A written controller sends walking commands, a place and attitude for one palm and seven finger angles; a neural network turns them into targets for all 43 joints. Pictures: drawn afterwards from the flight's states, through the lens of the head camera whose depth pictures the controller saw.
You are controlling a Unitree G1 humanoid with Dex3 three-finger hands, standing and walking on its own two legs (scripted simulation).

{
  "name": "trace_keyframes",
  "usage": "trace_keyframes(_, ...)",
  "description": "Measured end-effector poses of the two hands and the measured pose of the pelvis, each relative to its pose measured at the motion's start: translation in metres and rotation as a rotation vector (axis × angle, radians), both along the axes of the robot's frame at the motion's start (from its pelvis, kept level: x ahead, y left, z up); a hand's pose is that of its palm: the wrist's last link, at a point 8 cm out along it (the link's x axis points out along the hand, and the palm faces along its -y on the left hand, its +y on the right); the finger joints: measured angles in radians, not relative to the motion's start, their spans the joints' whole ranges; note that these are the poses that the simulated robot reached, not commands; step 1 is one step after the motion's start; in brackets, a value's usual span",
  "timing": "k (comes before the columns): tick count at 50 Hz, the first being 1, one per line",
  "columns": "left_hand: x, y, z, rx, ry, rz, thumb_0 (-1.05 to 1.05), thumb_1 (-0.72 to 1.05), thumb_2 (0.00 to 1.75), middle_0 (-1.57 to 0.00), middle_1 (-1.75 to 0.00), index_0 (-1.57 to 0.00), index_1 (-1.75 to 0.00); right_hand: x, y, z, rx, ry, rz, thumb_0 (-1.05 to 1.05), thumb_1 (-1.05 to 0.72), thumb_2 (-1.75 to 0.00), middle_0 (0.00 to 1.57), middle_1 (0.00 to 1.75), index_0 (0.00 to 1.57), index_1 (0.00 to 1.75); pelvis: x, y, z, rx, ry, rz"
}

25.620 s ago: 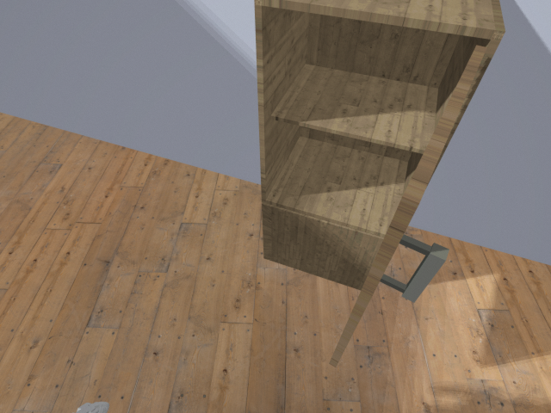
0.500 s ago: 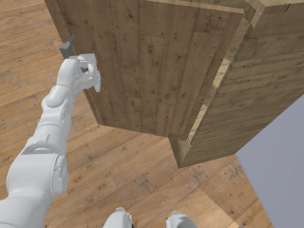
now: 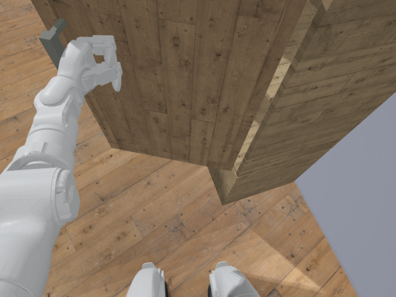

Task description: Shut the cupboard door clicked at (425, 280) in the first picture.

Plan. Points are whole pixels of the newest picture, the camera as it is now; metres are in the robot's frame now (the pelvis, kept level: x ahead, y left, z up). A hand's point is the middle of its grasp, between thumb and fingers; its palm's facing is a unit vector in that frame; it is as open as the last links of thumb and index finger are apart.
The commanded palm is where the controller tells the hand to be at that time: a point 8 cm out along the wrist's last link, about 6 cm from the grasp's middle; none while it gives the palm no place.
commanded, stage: push the door shut along its arc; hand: left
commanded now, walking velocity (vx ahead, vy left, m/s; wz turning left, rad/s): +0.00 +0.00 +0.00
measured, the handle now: (68, 57) +0.56 +0.19 +0.12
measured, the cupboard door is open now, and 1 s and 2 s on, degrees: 61 48 48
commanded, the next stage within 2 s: pull the fist back off the door in 0.42 s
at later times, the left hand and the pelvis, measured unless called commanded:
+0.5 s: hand (130, 57) +0.55 +0.08 +0.13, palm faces -0.41 -0.91 -0.02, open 3.6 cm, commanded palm +0.58 +0.09 +0.12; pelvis +0.00 +0.00 -0.02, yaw +0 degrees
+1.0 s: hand (142, 57) +0.54 +0.06 +0.13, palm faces +0.05 -1.00 -0.02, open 3.1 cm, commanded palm +0.50 +0.10 +0.12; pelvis +0.02 -0.01 +0.01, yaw -1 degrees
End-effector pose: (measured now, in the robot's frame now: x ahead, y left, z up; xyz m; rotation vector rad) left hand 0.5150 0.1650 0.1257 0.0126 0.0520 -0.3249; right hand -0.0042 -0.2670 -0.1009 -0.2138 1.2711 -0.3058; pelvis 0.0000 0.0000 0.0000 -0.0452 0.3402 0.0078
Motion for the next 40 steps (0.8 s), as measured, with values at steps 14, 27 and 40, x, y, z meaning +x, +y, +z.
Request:
trace_keyframes(14, 0.019, -0.017, 0.002, 0.007, 0.01, -0.056, 0.02, 0.99, 1.0, -1.29, -1.5, -1.3, -1.5, 0.002, -0.006, -0.005, -0.04, 0.014, 0.033, 0.01, -0.9, -0.9, 0.2, 0.3, 0.21, 0.3, -0.004, -0.001, -0.009, -0.012, 0.041, 0.018)
trace_keyframes(27, 0.039, -0.033, 0.004, 0.019, 0.009, -0.099, 0.04, 1.04, 1.02, -1.29, -1.5, -1.3, -1.5, -0.014, -0.002, -0.011, -0.046, 0.056, 0.014, 0.01, -0.9, -0.9, 0.2, 0.3, 0.21, 0.3, -0.004, 0.001, -0.018, -0.017, 0.078, 0.014)
trace_keyframes(40, 0.034, -0.06, -0.007, 0.041, -0.055, 0.373, 0.02, 0.91, 0.93, -1.29, -1.5, -1.29, -1.5, -0.036, 0.029, -0.013, 0.135, 0.117, 0.0, 0.01, -0.9, -0.9, 0.2, 0.3, 0.2, 0.3, 0.006, -0.004, -0.011, -0.003, 0.085, -0.006)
